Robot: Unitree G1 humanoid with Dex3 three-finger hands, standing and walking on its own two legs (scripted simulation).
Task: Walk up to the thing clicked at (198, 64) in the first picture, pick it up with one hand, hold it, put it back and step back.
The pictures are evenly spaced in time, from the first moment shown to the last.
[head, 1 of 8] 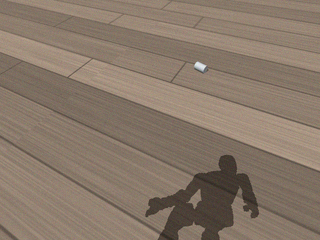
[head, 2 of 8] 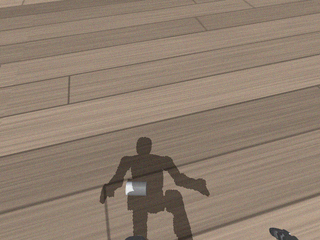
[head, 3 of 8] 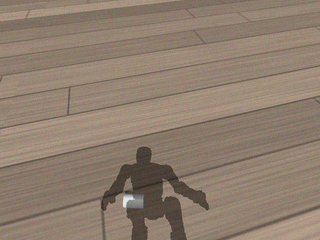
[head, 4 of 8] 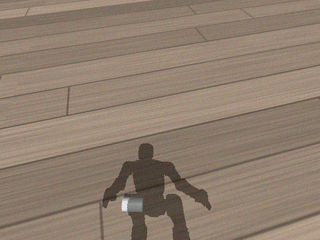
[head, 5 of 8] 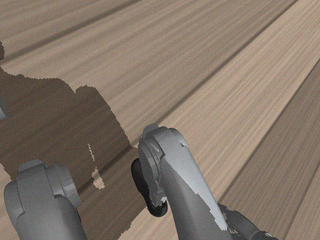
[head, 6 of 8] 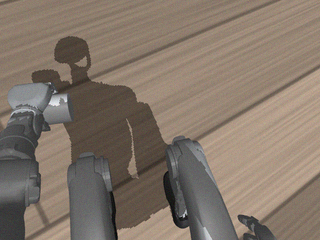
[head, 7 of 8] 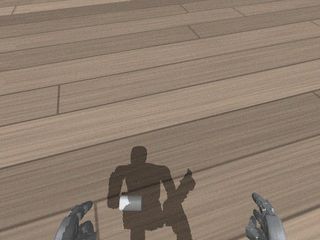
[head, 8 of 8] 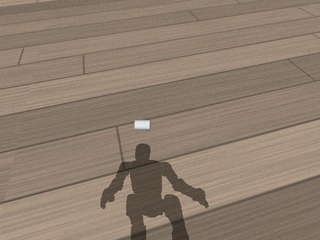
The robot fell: no
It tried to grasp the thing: yes
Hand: left
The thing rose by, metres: 0.67
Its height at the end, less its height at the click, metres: +0.00
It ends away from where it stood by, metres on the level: 0.01
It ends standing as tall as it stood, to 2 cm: yes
